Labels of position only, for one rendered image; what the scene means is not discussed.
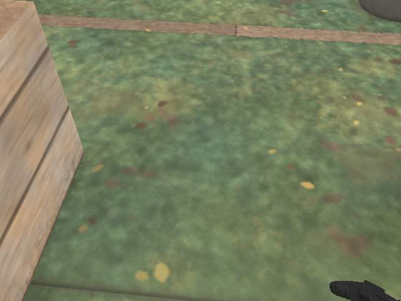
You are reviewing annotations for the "right robot hand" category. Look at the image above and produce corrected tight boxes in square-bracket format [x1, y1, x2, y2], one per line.
[330, 280, 400, 301]

